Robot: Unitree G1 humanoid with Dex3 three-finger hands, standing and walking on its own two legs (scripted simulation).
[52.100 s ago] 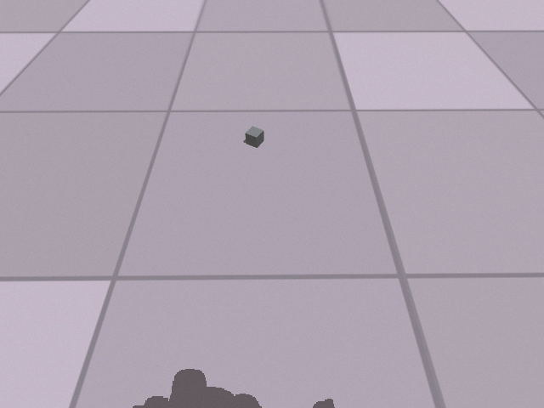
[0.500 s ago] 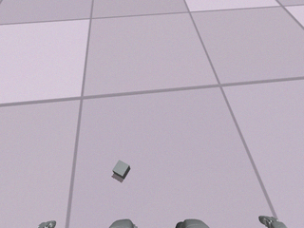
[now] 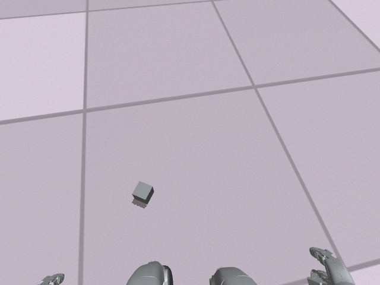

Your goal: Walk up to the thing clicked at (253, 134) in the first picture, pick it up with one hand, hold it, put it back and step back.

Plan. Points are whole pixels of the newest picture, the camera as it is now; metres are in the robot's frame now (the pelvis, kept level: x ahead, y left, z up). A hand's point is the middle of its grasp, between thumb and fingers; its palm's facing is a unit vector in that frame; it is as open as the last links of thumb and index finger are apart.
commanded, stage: step back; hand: left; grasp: from above
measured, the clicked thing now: (143, 192) +0.55 +0.22 -0.72
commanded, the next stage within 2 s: none
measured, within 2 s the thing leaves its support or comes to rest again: neither
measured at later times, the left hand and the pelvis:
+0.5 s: hand out of the picture -0.02 +0.26 -0.15, palm faces +0.07 -0.93 -0.35, open 7.4 cm; pelvis -0.14 +0.00 +0.00, yaw +5 degrees
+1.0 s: hand out of the picture -0.23 +0.22 -0.12, palm faces +0.03 -0.90 -0.43, open 7.4 cm; pelvis -0.30 -0.05 +0.01, yaw +1 degrees
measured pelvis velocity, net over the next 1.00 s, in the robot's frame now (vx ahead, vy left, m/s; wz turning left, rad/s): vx -0.30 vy -0.05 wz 0.02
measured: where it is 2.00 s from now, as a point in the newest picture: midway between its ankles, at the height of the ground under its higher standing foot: outside the picture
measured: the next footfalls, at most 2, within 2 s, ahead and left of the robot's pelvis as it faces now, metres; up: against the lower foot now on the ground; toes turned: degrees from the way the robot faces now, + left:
right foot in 0.04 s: +0.02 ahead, -0.13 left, +0.00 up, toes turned +3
left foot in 0.40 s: -0.10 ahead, +0.11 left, +0.00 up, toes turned +2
